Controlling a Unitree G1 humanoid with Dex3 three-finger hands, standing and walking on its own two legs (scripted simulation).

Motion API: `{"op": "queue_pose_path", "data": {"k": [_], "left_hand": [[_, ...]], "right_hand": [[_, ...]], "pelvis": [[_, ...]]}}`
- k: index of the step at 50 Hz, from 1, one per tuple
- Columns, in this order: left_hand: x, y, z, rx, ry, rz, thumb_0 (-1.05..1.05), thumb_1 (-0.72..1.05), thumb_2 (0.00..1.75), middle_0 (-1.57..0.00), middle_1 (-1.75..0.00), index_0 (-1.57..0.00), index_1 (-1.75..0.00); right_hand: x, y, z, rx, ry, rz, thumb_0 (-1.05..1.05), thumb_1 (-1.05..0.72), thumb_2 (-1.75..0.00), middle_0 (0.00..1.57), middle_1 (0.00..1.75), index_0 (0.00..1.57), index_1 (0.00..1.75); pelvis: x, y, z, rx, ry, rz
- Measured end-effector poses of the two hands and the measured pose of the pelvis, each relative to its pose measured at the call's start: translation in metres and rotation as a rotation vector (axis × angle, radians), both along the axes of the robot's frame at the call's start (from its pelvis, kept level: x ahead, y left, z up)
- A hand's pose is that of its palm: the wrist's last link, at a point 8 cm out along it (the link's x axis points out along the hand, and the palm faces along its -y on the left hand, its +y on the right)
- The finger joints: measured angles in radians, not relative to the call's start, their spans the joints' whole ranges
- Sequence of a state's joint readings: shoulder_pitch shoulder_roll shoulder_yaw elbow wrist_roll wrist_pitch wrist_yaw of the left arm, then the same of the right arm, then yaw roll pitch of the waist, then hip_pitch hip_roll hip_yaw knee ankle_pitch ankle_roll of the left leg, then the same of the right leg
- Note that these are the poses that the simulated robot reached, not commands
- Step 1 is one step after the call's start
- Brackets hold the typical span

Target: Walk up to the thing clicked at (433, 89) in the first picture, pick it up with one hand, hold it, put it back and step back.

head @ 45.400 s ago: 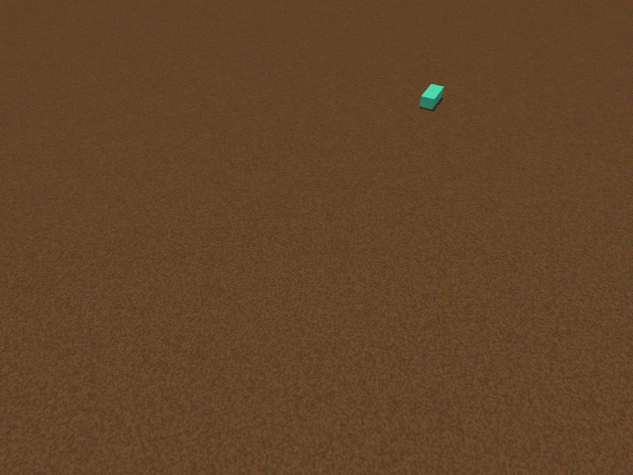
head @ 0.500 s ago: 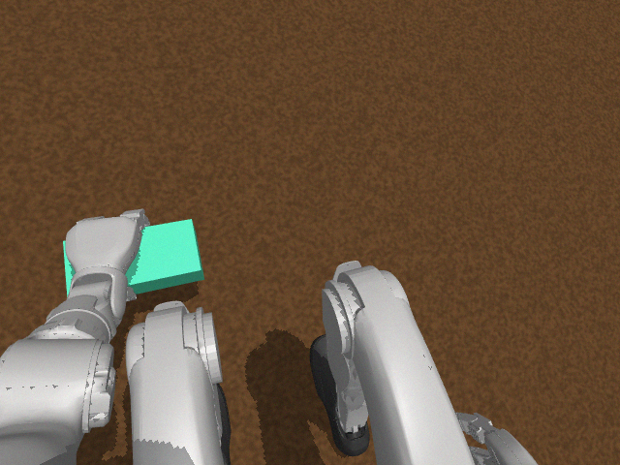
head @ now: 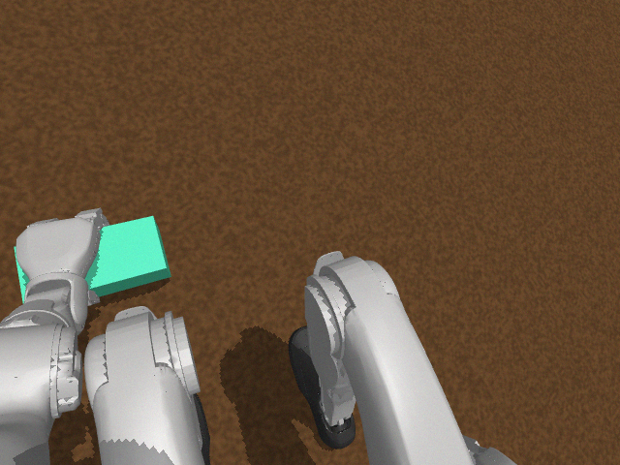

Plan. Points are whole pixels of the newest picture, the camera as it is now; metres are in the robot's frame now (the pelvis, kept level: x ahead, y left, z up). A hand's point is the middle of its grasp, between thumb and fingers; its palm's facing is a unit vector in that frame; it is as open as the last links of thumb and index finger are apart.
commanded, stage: rest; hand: left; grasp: from above
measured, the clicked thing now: (99, 263) +0.41 +0.21 -0.27
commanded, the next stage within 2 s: open in 0.26 s
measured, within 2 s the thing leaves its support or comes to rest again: neither
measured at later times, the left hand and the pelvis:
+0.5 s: hand (79, 267) +0.40 +0.22 -0.23, palm faces -0.45 -0.09 -0.89, open 11.2 cm; pelvis +0.00 +0.00 +0.00, yaw -2 degrees
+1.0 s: hand (79, 265) +0.40 +0.23 -0.24, palm faces -0.44 -0.09 -0.89, open 13.5 cm; pelvis +0.00 +0.00 +0.00, yaw -2 degrees
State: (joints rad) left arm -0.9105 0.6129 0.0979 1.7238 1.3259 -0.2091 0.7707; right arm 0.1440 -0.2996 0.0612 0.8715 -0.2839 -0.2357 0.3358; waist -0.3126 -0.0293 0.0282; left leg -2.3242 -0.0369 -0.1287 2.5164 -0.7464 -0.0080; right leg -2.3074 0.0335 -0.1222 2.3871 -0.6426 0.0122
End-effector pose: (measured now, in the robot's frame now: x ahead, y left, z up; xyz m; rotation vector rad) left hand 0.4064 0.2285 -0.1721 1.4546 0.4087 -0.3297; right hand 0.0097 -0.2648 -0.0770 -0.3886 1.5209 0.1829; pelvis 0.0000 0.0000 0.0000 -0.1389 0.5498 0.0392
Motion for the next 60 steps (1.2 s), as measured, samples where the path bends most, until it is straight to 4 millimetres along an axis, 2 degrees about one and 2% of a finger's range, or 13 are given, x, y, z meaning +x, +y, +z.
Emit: {"op": "queue_pose_path", "data": {"k": [15, 24, 32, 41, 51, 60], "left_hand": [[0.002, 0.000, -0.003, 0.012, -0.004, 0.016, -0.03, -0.21, 0.60, -0.72, -0.53, -0.67, -0.57], [0.000, 0.000, -0.004, 0.011, -0.008, 0.017, -0.03, -0.20, 0.61, -0.71, -0.55, -0.65, -0.59], [-0.003, -0.001, -0.007, 0.007, 0.005, 0.007, -0.01, -0.21, 0.74, -0.59, -0.62, -0.54, -0.68], [-0.001, 0.000, -0.012, 0.010, -0.015, 0.005, 0.00, -0.32, 0.87, -0.43, -0.72, -0.37, -0.79], [0.003, 0.002, -0.013, 0.013, -0.012, 0.034, 0.00, -0.47, 0.98, -0.25, -0.84, -0.20, -0.91], [0.003, 0.002, -0.009, 0.006, -0.004, 0.039, 0.00, -0.52, 1.07, -0.15, -0.96, -0.11, -1.01]], "right_hand": [[0.003, 0.004, 0.002, 0.061, -0.035, 0.053, 0.00, -0.91, -0.90, 0.20, 0.30, 0.20, 0.30], [0.000, 0.005, 0.011, 0.057, -0.044, 0.062, 0.00, -0.90, -0.90, 0.20, 0.30, 0.20, 0.30], [-0.004, 0.005, 0.018, 0.049, -0.040, 0.068, 0.00, -0.90, -0.90, 0.20, 0.30, 0.20, 0.30], [-0.004, 0.002, 0.022, 0.048, -0.032, 0.075, 0.00, -0.90, -0.90, 0.20, 0.30, 0.20, 0.30], [-0.001, 0.004, 0.019, 0.063, -0.032, 0.065, 0.00, -0.90, -0.90, 0.20, 0.30, 0.20, 0.30], [0.001, 0.007, 0.014, 0.083, -0.035, 0.055, 0.00, -0.90, -0.90, 0.20, 0.30, 0.20, 0.30]], "pelvis": [[-0.002, 0.001, -0.002, -0.015, -0.020, -0.009], [-0.005, 0.002, 0.000, -0.026, -0.028, -0.014], [-0.006, 0.003, 0.001, -0.032, -0.035, -0.014], [-0.006, 0.002, 0.001, -0.036, -0.034, -0.016], [-0.004, 0.003, 0.001, -0.039, -0.022, -0.017], [-0.003, 0.003, 0.002, -0.034, -0.021, -0.016]]}}
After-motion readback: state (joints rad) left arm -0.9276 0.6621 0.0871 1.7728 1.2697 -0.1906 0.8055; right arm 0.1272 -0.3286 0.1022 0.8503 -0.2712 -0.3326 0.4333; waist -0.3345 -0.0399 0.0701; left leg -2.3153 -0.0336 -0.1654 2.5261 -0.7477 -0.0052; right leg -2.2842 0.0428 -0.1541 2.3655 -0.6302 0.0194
